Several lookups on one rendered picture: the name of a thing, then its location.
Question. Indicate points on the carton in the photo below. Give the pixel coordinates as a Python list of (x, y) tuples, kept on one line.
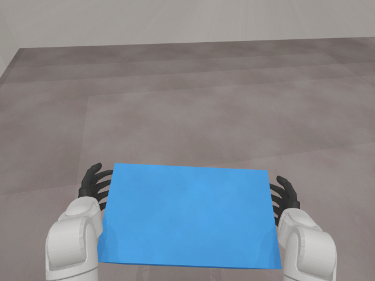
[(201, 217)]

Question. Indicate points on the left robot hand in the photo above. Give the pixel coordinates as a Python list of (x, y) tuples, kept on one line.
[(89, 187)]

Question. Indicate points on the left robot forearm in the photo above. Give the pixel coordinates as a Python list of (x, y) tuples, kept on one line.
[(71, 244)]

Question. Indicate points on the right robot hand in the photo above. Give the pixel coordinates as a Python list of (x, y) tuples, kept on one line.
[(288, 200)]

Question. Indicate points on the right robot forearm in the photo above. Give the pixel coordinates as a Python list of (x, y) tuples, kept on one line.
[(310, 253)]

